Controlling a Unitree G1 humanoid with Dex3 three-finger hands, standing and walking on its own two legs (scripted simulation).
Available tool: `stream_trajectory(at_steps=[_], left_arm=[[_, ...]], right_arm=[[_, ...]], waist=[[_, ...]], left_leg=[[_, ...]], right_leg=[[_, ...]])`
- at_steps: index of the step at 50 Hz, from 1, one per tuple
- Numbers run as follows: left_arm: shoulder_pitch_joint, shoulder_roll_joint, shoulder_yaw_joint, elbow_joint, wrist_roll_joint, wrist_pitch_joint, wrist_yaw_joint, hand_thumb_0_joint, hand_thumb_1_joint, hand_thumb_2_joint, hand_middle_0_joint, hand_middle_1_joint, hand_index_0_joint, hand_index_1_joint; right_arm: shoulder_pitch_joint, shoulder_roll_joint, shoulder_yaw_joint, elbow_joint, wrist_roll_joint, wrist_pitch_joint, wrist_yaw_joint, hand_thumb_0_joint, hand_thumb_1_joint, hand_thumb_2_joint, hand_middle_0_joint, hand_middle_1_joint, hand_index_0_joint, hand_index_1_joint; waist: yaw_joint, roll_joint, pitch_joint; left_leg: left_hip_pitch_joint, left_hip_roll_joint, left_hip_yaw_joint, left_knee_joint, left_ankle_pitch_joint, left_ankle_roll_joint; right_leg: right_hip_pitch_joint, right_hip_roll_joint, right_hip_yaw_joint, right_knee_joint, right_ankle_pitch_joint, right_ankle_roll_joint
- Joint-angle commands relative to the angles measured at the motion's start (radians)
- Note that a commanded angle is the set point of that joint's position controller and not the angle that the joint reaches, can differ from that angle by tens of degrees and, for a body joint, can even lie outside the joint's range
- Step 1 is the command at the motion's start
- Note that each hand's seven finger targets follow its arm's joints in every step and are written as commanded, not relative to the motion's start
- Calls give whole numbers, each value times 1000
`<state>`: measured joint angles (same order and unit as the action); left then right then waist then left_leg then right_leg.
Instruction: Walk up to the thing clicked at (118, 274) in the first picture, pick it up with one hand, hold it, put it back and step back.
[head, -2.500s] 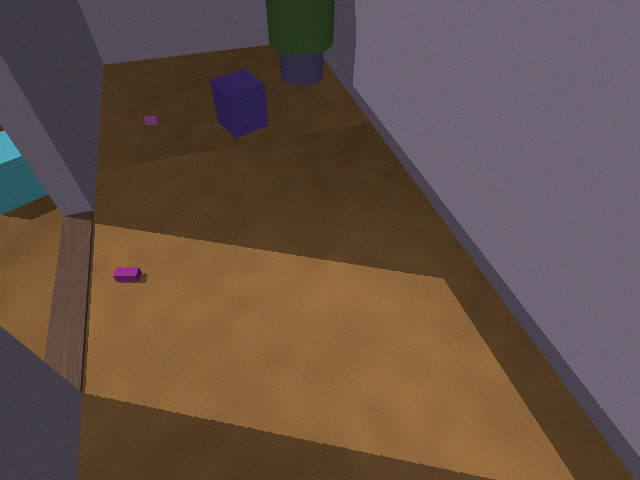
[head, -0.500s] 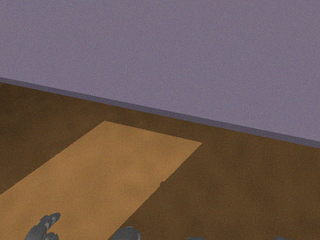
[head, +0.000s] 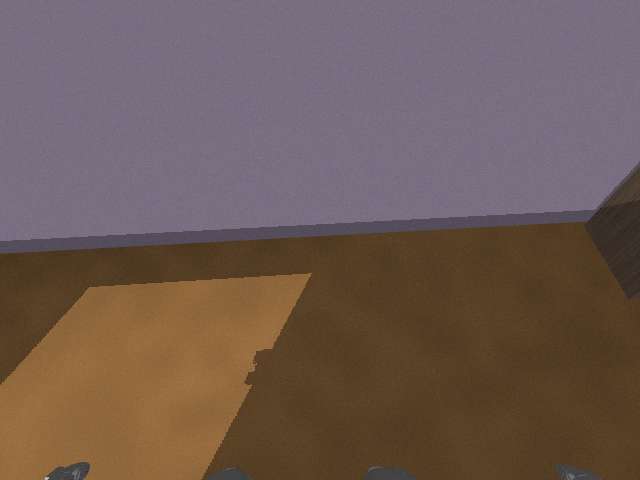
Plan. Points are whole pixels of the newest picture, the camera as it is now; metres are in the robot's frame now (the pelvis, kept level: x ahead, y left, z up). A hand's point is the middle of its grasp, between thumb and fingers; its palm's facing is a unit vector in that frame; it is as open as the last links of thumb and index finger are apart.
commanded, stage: walk up
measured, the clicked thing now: out of the picture -0.40 +1.07 -0.73
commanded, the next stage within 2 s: stand in 1.54 s
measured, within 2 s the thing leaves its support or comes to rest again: neither
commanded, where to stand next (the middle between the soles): +0.06 +0.00 m, yaw -19 degrees
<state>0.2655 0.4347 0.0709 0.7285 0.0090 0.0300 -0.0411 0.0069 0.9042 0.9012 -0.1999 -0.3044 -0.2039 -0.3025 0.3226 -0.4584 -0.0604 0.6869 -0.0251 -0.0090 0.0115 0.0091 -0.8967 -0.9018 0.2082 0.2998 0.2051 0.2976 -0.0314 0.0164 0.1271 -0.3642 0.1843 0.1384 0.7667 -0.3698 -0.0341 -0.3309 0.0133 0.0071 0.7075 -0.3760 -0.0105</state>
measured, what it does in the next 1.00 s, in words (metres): steps on the spot, turning right: left foot, then right foot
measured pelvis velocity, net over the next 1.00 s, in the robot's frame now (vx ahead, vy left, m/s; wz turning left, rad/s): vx -0.02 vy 0.01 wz -0.33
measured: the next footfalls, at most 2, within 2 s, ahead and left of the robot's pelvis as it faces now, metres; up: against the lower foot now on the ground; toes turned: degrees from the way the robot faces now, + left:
left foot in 0.32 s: +0.08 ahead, +0.13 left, +0.00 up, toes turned -15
right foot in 0.60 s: +0.01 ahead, -0.12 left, +0.00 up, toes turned -12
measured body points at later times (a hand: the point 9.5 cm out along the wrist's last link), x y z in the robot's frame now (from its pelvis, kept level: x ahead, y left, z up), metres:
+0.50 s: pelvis -0.02 +0.01 +0.00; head +0.02 +0.01 +0.45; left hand +0.14 +0.31 -0.11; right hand +0.00 -0.31 -0.11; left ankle +0.03 +0.13 -0.71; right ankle -0.03 -0.12 -0.67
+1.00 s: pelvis -0.02 +0.01 +0.01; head -0.02 -0.01 +0.46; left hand +0.16 +0.26 -0.10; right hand -0.05 -0.30 -0.12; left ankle +0.04 +0.14 -0.71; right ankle -0.03 -0.12 -0.71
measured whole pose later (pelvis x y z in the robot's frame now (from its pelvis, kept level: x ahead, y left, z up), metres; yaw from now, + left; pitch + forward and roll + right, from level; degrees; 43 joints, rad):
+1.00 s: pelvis -0.02 +0.01 +0.01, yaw -19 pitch -3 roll +1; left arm 0.18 0.35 0.00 0.97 0.01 -0.03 0.00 0.01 0.90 0.90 -0.20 -0.30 -0.21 -0.30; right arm 0.19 -0.37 0.00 0.97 -0.01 -0.01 0.03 0.01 -0.90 -0.90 0.20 0.30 0.20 0.30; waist -0.01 0.01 0.06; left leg -0.28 0.06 0.04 0.64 -0.31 -0.02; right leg -0.30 0.05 0.11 0.66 -0.32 -0.01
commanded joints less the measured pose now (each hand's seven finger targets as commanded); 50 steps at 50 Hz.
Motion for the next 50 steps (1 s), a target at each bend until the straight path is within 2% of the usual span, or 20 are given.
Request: stream_trajectory(at_steps=[1, 2, 5, 11, 15, 16, 17, 18, 19, 22, 26, 29, 30, 31, 32, 38, 40, 42, 47, 50], left_arm=[[125, 317, 107, -66, 24, -61, 46, 0, 900, 900, -200, -300, -200, -300], [118, 344, 105, -69, 22, -59, 49, 0, 900, 900, -200, -300, -200, -300], [-4, 247, 68, -70, 7, -59, 65, 0, 900, 900, -200, -300, -200, -300], [64, 240, 61, -58, 15, -66, 73, 0, 900, 900, -200, -300, -200, -300], [-17, 213, 43, -84, -2, -53, 72, 0, 900, 900, -200, -300, -200, -300], [-10, 161, 30, -94, -9, -51, 72, 0, 900, 900, -200, -300, -200, -300], [-1, 113, 13, -95, -12, -50, 74, 0, 900, 900, -200, -300, -200, -300], [-8, 195, 34, -70, -1, -50, 91, 0, 900, 900, -200, -300, -200, -300], [4, 221, 38, -47, 5, -53, 91, 0, 900, 900, -200, -300, -200, -300], [23, 188, 46, 2, -9, -54, 62, 0, 900, 900, -200, -300, -200, -300], [32, 161, 43, 24, 3, -68, 42, 0, 900, 900, -200, -300, -200, -300], [88, 150, 49, 74, 16, -85, 58, 0, 900, 900, -200, -300, -200, -300], [101, 191, 64, 78, 25, -93, 66, 0, 900, 900, -200, -300, -200, -300], [55, 255, 68, 51, 31, -105, 74, 0, 900, 900, -200, -300, -200, -300], [32, 286, 63, 44, 26, -104, 72, 0, 900, 900, -200, -300, -200, -300], [-56, 210, 27, 69, 8, -104, 67, 0, 900, 900, -200, -300, -200, -300], [-90, 176, 12, 75, -2, -96, 66, 0, 900, 900, -200, -300, -200, -300], [-60, 148, 2, 106, -10, -89, 64, 0, 900, 900, -200, -300, -200, -300], [-125, 187, 4, 165, -2, -93, 58, 0, 900, 900, -200, -300, -200, -300], [-140, 153, -8, 196, -6, -88, 56, 0, 900, 900, -200, -300, -200, -300]], right_arm=[[-88, -90, -32, -133, 28, 5, -16, 0, -900, -900, 200, 300, 200, 300], [-147, -152, -52, -127, 24, 7, -35, 0, -900, -900, 200, 300, 200, 300], [-42, -155, -49, -24, 35, 0, -33, 0, -900, -900, 200, 300, 200, 300], [-73, -153, -49, -5, 13, -4, -26, 0, -900, -900, 200, 300, 200, 300], [24, -129, -56, 38, 5, -25, -24, 0, -900, -900, 200, 300, 200, 300], [43, -169, -69, 41, -11, -33, -27, 0, -900, -900, 200, 300, 200, 300], [1, -262, -91, 27, -14, -37, -25, 0, -900, -900, 200, 300, 200, 300], [-44, -294, -99, 17, 4, -37, -17, 0, -900, -900, 200, 300, 200, 300], [-63, -264, -99, 16, 3, -38, -16, 0, -900, -900, 200, 300, 200, 300], [-105, -230, -74, 25, -2, -37, -22, 0, -900, -900, 200, 300, 200, 300], [-98, -220, -64, 20, -13, -24, -7, 0, -900, -900, 200, 300, 200, 300], [-109, -170, -41, 25, -2, -2, -1, 0, -900, -900, 200, 300, 200, 300], [-80, -114, -21, 22, 4, 0, -3, 0, -900, -900, 200, 300, 200, 300], [-103, -52, -1, 4, 11, 1, -2, 0, -900, -900, 200, 300, 200, 300], [-151, -133, -26, 21, 11, 5, -20, 0, -900, -900, 200, 300, 200, 300], [-58, -122, -20, 136, 18, -18, -16, 0, -900, -900, 200, 300, 200, 300], [-53, -125, -25, 162, 15, -29, -16, 0, -900, -900, 200, 300, 200, 300], [-139, -182, -30, 152, 14, -34, -12, 0, -900, -900, 200, 300, 200, 300], [-171, -130, 0, 216, 15, -22, -2, 0, -900, -900, 200, 300, 200, 300], [-192, -140, 1, 245, 15, -29, 1, 0, -900, -900, 200, 300, 200, 300]], waist=[[74, -259, -132], [101, -206, -122], [12, -165, -103], [53, -195, -138], [-20, -167, -179], [-25, -65, -193], [-17, 151, -166], [-22, 185, -165], [5, 93, -126], [30, 147, -49], [10, 205, -111], [58, 115, -136], [63, 7, -146], [49, -160, -108], [61, -102, -93], [0, -168, -143], [-19, -117, -161], [22, -10, -157], [13, -36, -68], [20, -14, -85]], left_leg=[[-359, -152, -67, 335, -238, 39], [-296, -96, -178, 415, -311, 37], [-217, -86, -168, 365, -144, 45], [-150, -128, -149, 205, -133, 57], [137, -184, -118, -143, 46, 80], [211, -91, -272, -249, 48, 118], [232, 131, -590, -359, 73, 213], [167, 306, -724, -378, 161, 355], [119, 282, -666, -362, 196, 362], [31, 110, -370, -326, 177, 251], [75, 89, -312, -292, 97, 241], [-8, 30, -196, -98, 183, 171], [-115, -6, -167, 29, 130, 125], [-267, -114, -107, 141, -93, 46], [-140, -91, -199, 192, -248, 53], [52, -119, -135, -28, -40, 64], [199, -111, -156, -180, 164, 79], [119, 17, -327, -257, 84, 147], [79, -91, -191, -240, -49, 81], [116, -47, -234, -340, -52, 99]], right_leg=[[232, -314, 626, -307, 246, -221], [117, -390, 693, -295, 340, -333], [76, -205, 396, -186, 423, -213], [70, -189, 436, -126, 495, -230], [-78, -126, 346, 3, 501, -160], [-159, -71, 299, 111, 405, -91], [-296, 96, 167, 290, 106, -21], [-260, 75, 139, 414, -246, -1], [-240, 49, 150, 476, -239, 0], [-188, 24, 89, 397, -126, -14], [-59, 27, -13, 131, -138, -2], [170, 66, -31, -208, 53, -24], [263, -4, 141, -235, 45, -51], [223, -262, 573, -329, 45, -149], [52, -350, 642, -294, 161, -279], [31, -183, 335, -185, 454, -165], [-58, -132, 261, -124, 402, -113], [-29, -36, 191, -114, 127, -52], [-43, -106, 330, -276, -34, -86], [-20, -53, 244, -250, 54, -57]])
